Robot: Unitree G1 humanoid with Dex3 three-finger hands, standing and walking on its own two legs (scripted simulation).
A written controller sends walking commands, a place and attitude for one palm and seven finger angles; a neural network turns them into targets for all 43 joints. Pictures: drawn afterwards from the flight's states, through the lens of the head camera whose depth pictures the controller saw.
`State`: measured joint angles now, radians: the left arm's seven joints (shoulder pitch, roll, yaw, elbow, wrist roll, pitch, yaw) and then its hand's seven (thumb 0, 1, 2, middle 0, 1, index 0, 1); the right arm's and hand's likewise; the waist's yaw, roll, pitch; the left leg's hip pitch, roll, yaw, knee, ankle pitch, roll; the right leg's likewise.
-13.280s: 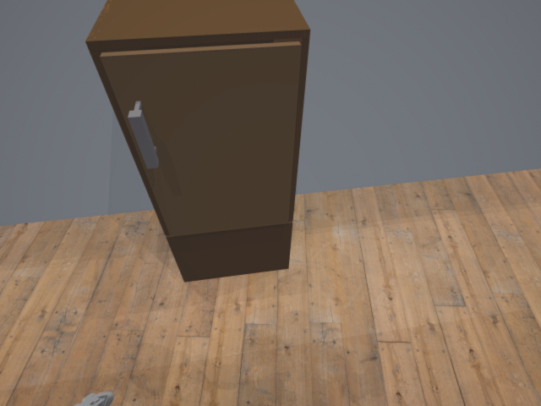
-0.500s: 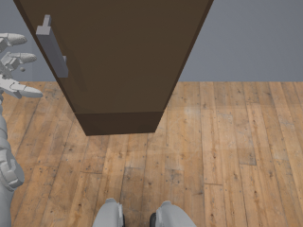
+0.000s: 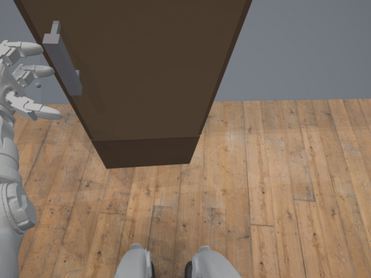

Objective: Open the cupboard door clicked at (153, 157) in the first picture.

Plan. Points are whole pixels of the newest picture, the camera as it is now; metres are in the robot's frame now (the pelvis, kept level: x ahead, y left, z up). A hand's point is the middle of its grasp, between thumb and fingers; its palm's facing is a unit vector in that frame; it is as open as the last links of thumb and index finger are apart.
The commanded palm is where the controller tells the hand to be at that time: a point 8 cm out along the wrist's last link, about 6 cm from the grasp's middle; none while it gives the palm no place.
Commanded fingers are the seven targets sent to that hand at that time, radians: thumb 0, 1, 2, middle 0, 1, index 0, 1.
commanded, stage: slide the fingers in behind the handle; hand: left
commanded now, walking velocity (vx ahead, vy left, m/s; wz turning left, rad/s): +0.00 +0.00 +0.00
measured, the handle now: (66, 60) +0.55 +0.22 +0.08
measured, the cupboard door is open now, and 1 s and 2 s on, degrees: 0 0 1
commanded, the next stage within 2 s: close the thumb around the handle in 1.38 s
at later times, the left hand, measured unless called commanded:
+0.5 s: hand (56, 80) +0.50 +0.23 +0.08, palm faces +0.05 -1.00 +0.00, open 14.0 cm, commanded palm +0.47 +0.27 +0.08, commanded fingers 0.00 -0.50 0.30 -0.30 -1.20 -0.30 -1.20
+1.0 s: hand (77, 82) +0.50 +0.20 +0.08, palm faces +0.07 -1.00 -0.01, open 14.0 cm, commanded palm +0.47 +0.24 +0.08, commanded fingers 0.00 -0.50 0.30 -0.30 -1.20 -0.30 -1.20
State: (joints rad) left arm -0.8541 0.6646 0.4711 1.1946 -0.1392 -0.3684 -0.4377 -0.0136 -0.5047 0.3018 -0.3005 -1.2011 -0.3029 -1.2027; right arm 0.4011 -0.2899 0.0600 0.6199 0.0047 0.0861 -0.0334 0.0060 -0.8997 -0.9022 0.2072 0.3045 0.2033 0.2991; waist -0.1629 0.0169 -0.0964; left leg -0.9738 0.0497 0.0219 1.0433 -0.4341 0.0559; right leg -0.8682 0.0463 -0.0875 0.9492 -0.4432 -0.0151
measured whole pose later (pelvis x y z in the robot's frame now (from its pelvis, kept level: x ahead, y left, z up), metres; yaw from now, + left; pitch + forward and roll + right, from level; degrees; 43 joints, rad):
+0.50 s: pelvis +0.01 -0.01 +0.00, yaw +0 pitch +21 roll -4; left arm -0.84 0.60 0.45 1.15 -0.14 -0.38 -0.35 -0.01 -0.50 0.30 -0.30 -1.20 -0.30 -1.20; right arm 0.39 -0.27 0.05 0.61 0.00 0.08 -0.02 0.01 -0.90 -0.90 0.21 0.30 0.20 0.30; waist -0.16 0.02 -0.11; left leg -0.96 0.06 0.03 1.04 -0.45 0.04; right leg -0.87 0.05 -0.08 0.96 -0.46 -0.03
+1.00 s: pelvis +0.01 -0.02 +0.00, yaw +0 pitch +20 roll -3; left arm -0.81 0.50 0.40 1.12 -0.13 -0.38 -0.25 -0.01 -0.50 0.30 -0.29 -1.20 -0.29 -1.20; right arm 0.38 -0.26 0.04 0.62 0.00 0.08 0.00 0.01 -0.90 -0.90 0.21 0.30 0.20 0.30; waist -0.15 0.03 -0.11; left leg -0.93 0.05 0.03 1.02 -0.45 0.03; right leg -0.85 0.05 -0.08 0.96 -0.47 -0.04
